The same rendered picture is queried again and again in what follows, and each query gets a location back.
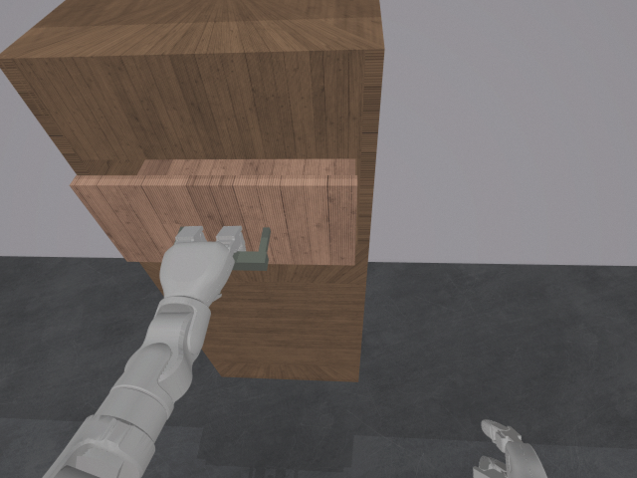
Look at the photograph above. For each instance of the robot left forearm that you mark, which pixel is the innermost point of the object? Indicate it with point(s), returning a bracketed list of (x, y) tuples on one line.
[(118, 440)]

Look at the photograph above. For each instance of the drawer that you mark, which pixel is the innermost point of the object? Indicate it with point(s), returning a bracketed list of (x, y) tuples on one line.
[(309, 205)]

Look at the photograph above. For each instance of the cabinet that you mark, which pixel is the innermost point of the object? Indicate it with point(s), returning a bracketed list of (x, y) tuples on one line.
[(116, 82)]

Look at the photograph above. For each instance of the left robot hand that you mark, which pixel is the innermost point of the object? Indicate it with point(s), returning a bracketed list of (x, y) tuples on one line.
[(197, 268)]

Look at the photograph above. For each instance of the handle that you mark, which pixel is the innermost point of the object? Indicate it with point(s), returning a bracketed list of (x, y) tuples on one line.
[(253, 261)]

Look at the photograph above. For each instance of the right robot hand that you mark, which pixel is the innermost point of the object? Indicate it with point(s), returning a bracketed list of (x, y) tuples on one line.
[(521, 459)]

